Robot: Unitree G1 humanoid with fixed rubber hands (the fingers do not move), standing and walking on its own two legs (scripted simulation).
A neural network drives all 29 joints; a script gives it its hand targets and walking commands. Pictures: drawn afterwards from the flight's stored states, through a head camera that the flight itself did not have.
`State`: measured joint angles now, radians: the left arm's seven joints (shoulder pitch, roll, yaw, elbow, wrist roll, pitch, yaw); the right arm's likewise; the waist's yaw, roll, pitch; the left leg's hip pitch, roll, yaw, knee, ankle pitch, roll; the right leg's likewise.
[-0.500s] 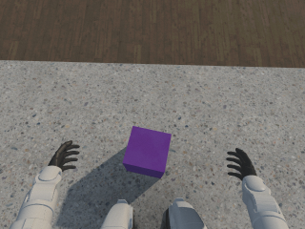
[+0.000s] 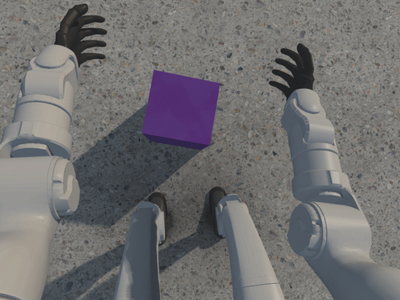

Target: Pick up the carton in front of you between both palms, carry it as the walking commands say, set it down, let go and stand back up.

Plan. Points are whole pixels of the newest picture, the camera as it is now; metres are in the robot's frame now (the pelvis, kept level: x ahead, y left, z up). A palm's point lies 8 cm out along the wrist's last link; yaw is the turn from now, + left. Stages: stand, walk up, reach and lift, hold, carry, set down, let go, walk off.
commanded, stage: reach and lift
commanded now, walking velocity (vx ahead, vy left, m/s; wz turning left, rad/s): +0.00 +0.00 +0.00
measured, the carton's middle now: (180, 115) +0.52 -0.01 -0.53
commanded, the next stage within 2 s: none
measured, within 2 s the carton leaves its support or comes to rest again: leaves its support in 1.78 s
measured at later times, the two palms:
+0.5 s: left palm (110, 85) +0.55 +0.17 -0.27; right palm (258, 105) +0.48 -0.20 -0.27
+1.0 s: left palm (128, 103) +0.55 +0.16 -0.46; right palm (238, 118) +0.48 -0.20 -0.45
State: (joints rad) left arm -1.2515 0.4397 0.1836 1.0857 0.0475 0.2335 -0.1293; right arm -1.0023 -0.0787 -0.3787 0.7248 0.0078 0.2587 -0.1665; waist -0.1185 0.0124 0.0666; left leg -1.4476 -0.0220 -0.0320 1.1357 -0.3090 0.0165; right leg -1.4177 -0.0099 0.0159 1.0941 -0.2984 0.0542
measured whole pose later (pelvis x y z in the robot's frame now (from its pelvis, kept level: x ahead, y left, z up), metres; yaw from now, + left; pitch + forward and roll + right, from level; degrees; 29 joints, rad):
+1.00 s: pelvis -0.03 -0.01 -0.27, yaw -4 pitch +38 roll -5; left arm -1.60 0.55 -0.06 1.27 -0.18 0.08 0.00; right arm -1.41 -0.18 -0.27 1.05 0.18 0.07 -0.19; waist -0.09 -0.04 0.38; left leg -2.28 -0.03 -0.07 2.15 -0.53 0.00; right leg -2.24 0.07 0.02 2.09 -0.52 0.10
